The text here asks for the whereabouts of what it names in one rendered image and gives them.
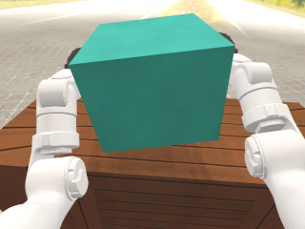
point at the left robot upper arm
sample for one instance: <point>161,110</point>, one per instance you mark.
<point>53,185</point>

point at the pedestal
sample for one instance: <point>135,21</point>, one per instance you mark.
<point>201,185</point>

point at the carton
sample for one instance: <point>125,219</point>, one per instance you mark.
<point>154,82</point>

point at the left robot forearm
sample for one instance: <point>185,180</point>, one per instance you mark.
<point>56,113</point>

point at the right robot forearm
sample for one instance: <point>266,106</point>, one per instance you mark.
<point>261,105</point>

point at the right robot hand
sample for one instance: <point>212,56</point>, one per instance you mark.
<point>230,39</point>

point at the left robot hand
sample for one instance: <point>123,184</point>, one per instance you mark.
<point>71,57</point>

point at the right robot upper arm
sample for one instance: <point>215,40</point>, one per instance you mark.
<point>278,158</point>

